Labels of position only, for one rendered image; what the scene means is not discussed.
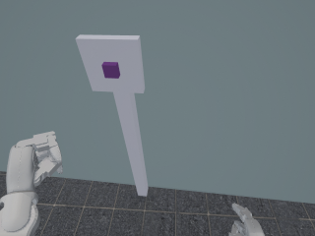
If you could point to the right robot hand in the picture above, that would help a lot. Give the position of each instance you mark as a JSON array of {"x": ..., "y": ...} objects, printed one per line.
[{"x": 251, "y": 226}]

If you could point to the panel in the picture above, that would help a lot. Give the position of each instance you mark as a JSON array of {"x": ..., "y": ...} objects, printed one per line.
[{"x": 127, "y": 52}]

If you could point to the left robot forearm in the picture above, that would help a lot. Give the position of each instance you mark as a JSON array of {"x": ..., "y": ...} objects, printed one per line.
[{"x": 19, "y": 215}]

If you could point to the button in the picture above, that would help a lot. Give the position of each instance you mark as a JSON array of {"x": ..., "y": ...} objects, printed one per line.
[{"x": 111, "y": 70}]

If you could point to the left robot hand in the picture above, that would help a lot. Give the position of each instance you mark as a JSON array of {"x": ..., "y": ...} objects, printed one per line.
[{"x": 24, "y": 158}]

